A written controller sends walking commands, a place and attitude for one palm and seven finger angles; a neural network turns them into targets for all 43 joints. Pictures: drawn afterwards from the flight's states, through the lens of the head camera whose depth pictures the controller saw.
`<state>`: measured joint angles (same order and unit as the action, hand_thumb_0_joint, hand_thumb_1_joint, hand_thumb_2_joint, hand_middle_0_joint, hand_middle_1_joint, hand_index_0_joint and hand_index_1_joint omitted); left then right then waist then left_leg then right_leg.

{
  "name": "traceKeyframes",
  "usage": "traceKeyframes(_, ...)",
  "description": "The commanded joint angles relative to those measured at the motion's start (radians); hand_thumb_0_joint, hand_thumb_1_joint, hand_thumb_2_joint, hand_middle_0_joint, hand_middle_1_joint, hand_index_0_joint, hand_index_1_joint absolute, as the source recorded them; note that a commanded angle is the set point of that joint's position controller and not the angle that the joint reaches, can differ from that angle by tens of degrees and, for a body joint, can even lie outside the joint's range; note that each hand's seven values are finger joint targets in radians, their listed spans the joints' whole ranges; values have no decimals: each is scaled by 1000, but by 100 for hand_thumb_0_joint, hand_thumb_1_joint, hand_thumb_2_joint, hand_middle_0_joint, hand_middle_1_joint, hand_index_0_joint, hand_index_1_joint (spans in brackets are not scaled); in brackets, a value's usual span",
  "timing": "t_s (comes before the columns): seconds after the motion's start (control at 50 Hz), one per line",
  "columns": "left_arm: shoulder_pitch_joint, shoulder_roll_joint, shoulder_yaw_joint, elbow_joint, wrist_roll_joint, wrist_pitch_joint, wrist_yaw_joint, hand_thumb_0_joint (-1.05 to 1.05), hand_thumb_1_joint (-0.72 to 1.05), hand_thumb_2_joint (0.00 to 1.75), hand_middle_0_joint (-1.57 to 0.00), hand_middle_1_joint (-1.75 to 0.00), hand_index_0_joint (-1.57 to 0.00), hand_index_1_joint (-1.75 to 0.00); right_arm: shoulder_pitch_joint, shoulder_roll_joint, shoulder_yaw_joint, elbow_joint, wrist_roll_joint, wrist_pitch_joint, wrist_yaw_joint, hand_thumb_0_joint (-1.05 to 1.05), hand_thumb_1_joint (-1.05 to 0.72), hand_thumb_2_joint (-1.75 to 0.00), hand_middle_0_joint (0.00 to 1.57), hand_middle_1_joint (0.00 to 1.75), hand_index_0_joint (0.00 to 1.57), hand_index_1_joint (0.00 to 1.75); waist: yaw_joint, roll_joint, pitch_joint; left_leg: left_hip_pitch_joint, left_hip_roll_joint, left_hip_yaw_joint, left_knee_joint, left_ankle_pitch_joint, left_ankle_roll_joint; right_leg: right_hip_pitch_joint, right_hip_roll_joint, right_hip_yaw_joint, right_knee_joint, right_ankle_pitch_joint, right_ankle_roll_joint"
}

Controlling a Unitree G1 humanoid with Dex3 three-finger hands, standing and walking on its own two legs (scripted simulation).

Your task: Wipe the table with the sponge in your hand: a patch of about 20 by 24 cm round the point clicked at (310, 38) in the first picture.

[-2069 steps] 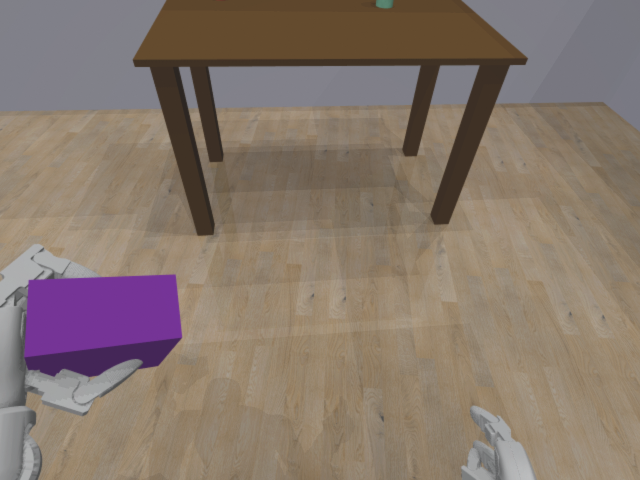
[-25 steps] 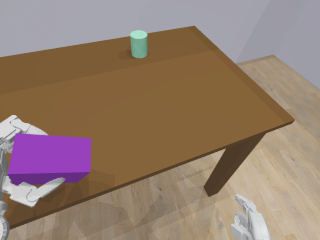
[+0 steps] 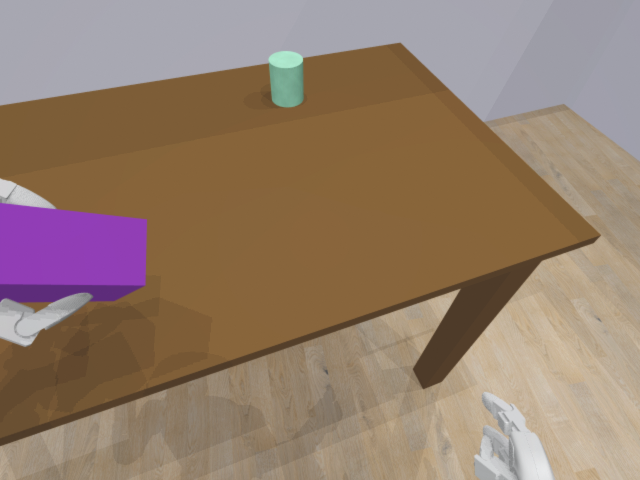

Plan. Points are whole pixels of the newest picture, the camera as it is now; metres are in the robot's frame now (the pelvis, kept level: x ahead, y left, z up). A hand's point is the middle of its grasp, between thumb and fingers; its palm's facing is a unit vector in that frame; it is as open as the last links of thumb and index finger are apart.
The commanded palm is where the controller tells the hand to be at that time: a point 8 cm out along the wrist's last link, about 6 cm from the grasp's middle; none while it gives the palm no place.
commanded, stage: come to a stop and stand still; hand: left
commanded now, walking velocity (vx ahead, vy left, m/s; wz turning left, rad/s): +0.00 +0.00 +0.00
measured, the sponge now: (85, 262) +0.27 +0.26 +0.17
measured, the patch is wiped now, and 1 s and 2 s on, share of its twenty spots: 0.00 0.00 0.00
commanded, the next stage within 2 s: look again from close up in 0.90 s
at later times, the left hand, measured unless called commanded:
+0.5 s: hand out of the picture +0.23 +0.33 +0.17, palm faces +0.40 -0.85 -0.34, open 10.3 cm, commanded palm +0.17 +0.36 +0.18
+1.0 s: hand out of the picture +0.24 +0.35 +0.16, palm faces +0.37 -0.84 -0.40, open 10.3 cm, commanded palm +0.18 +0.38 +0.18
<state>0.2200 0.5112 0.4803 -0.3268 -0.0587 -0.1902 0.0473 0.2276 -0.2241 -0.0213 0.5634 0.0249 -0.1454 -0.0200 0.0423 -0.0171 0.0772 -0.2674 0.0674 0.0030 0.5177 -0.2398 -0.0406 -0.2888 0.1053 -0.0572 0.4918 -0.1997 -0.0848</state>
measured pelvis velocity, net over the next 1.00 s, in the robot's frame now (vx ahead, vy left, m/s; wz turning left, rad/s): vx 0.02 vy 0.10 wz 0.02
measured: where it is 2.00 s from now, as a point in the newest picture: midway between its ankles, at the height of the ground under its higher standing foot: outside the picture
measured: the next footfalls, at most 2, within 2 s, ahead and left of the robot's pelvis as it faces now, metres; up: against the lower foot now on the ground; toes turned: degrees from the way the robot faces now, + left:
none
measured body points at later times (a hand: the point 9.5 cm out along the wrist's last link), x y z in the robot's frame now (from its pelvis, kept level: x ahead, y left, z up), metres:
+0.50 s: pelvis +0.00 +0.08 +0.01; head +0.02 +0.11 +0.46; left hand +0.20 +0.38 +0.19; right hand +0.19 -0.13 -0.06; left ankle +0.02 +0.16 -0.73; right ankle +0.04 -0.04 -0.73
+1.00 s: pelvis +0.02 +0.10 +0.01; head +0.05 +0.12 +0.45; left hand +0.21 +0.39 +0.18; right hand +0.21 -0.12 -0.06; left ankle +0.02 +0.16 -0.73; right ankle +0.04 -0.04 -0.73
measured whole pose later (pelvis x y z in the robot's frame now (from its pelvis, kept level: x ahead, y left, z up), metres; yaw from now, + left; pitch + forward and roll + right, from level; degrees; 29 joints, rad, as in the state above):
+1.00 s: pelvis +0.02 +0.10 +0.01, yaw +1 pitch -1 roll -1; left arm 0.43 0.38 0.36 -0.49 -0.02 -0.21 0.10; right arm 0.19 -0.18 0.02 0.56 0.01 -0.11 -0.01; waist 0.02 -0.03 0.09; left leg -0.19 -0.07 -0.01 0.46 -0.25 0.07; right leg -0.20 0.00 -0.02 0.41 -0.20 0.02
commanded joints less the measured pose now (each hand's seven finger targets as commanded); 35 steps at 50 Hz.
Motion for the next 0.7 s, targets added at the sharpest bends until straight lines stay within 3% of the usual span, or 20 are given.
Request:
traceKeyframes(0.0, 228, -7, -47, -269, -34, -79, 12, 0, 10, 130, -120, -160, -120, -160, -80, -92, -25, -163, 21, -66, 29, 0, -90, -90, 20, 30, 20, 30, 14, -36, -230, -23, -43, 62, 15, 0, 73, 199, -209, 189, -124, 232, 181)
traceKeyframes(0.04, 206, 42, 2, -305, -23, -80, 34, 0, 10, 130, -120, -160, -120, -160, -87, -94, -20, -164, 10, -62, 17, 0, -90, -90, 20, 30, 20, 30, 12, -155, -185, -23, -66, 43, 45, -68, 69, 123, -227, 236, -243, -15, 162)
traceKeyframes(0.06, 188, 66, 27, -309, -19, -82, 43, 0, 10, 130, -120, -160, -120, -160, -91, -93, -18, -157, 5, -64, 6, 0, -90, -90, 20, 30, 20, 30, 10, -185, -160, -12, -72, 35, 64, -80, 69, 71, -239, 269, -294, -135, 146)
traceKeyframes(0.08, 167, 83, 49, -320, -16, -84, 51, 0, 10, 130, -120, -160, -120, -160, -89, -91, -14, -150, -3, -66, -4, 0, -90, -90, 20, 30, 20, 30, 4, -177, -153, 1, -72, 23, 65, -80, 67, 40, -248, 283, -319, -225, 121)
traceKeyframes(0.1, 143, 127, 87, -363, -9, -86, 67, 0, 10, 130, -120, -160, -120, -160, -112, -95, -4, -134, -9, -62, -12, 0, -90, -90, 20, 30, 20, 30, -3, -107, -158, 54, -66, 13, 27, -61, 67, 1, -246, 279, -310, -260, 90)
traceKeyframes(0.12, 122, 90, 61, -348, -9, -87, 70, 0, 10, 130, -120, -160, -120, -160, -106, -92, -3, -130, -15, -62, -20, 0, -90, -90, 20, 30, 20, 30, -17, -49, -162, 75, -61, 4, -7, -53, 71, -3, -238, 249, -288, -275, 74)
traceKeyframes(0.2, 34, 88, 36, -390, 5, -99, 81, 0, 10, 130, -120, -160, -120, -160, -126, -98, -2, -129, -18, -73, -31, 0, -90, -90, 20, 30, 20, 30, -16, 136, -140, 95, -24, -37, -111, -90, 84, 7, -175, 218, -241, -238, 74)
traceKeyframes(0.24, 9, 49, -1, -361, 15, -96, 80, 0, 10, 130, -120, -160, -120, -160, -110, -99, -1, -134, -19, -78, -28, 0, -90, -90, 20, 30, 20, 30, -15, 122, -118, 4, -16, -65, -157, -144, 89, 90, -150, 177, -204, -200, 72)
traceKeyframes(0.28, 6, 30, -24, -355, 21, -97, 77, 0, 10, 130, -120, -160, -120, -160, -107, -100, -3, -134, -17, -87, -21, 0, -90, -90, 20, 30, 20, 30, -13, 99, -124, -18, -11, -75, -174, -158, 91, 126, -145, 166, -192, -168, 71)
traceKeyframes(0.3, 17, 17, -34, -358, 25, -95, 76, 0, 10, 130, -120, -160, -120, -160, -121, -100, 1, -129, -16, -93, -17, 0, -90, -90, 20, 30, 20, 30, -13, 124, -131, -9, -3, -83, -195, -159, 89, 131, -136, 149, -174, -143, 69)
traceKeyframes(0.36, 59, -2, -51, -333, 31, -91, 72, 0, 10, 130, -120, -160, -120, -160, -106, -101, -1, -132, -17, -92, -9, 0, -90, -90, 20, 30, 20, 30, -8, 86, -136, -47, 26, -122, -225, -118, 93, 184, -126, 114, -124, -38, 73)
traceKeyframes(0.4, 80, -2, -42, -330, 34, -90, 73, 0, 10, 130, -120, -160, -120, -160, -114, -100, 0, -125, -15, -91, -2, 0, -90, -90, 20, 30, 20, 30, -11, 91, -158, -23, 26, -124, -228, -39, 84, 196, -123, 98, -106, 30, 70)
traceKeyframes(0.42, 78, -28, -72, -322, 32, -91, 68, 0, 10, 130, -120, -160, -120, -160, -101, -99, 1, -128, -17, -85, -2, 0, -90, -90, 20, 30, 20, 30, -14, 91, -148, -30, 28, -133, -229, -12, 81, 194, -125, 90, -99, 48, 70)
traceKeyframes(0.5, 76, 26, -17, -338, 34, -90, 72, 0, 10, 130, -120, -160, -120, -160, -114, -97, 1, -132, -16, -74, 0, 0, -90, -90, 20, 30, 20, 30, -15, 95, -161, -4, 29, -128, -218, 102, 59, 206, -127, 79, -81, 120, 71)
traceKeyframes(0.52, 79, -7, -46, -329, 29, -94, 66, 0, 10, 130, -120, -160, -120, -160, -100, -94, 1, -132, -20, -68, -1, 0, -90, -90, 20, 30, 20, 30, -17, 93, -159, 0, 30, -137, -217, 129, 53, 203, -127, 70, -81, 123, 70)
traceKeyframes(0.58, 58, 24, -31, -390, 27, -99, 66, 0, 10, 130, -120, -160, -120, -160, -98, -96, -6, -144, -20, -63, -1, 0, -90, -90, 20, 30, 20, 30, -17, 120, -193, 54, 34, -125, -179, 278, 32, 209, -136, 69, -69, 168, 67)
traceKeyframes(0.6, 53, 33, -20, -403, 30, -96, 70, 0, 10, 130, -120, -160, -120, -160, -116, -93, -1, -140, -16, -64, 0, 0, -90, -90, 20, 30, 20, 30, -19, 148, -191, 85, 31, -122, -184, 318, 13, 181, -126, 62, -53, 153, 67)
traceKeyframes(0.62, 61, -2, -53, -394, 26, -99, 64, 0, 10, 130, -120, -160, -120, -160, -97, -93, -1, -138, -23, -58, 0, 0, -90, -90, 20, 30, 20, 30, -20, 152, -190, 98, 38, -135, -187, 367, 5, 165, -121, 49, -42, 119, 68)
traceKeyframes(0.68, 71, 21, -41, -428, 30, -96, 64, 0, 10, 130, -120, -160, -120, -160, -91, -95, -13, -150, -23, -51, 6, 0, -90, -90, 20, 30, 20, 30, -20, 174, -202, 157, 69, -143, -168, 511, -8, 131, -127, 45, -16, 25, 66)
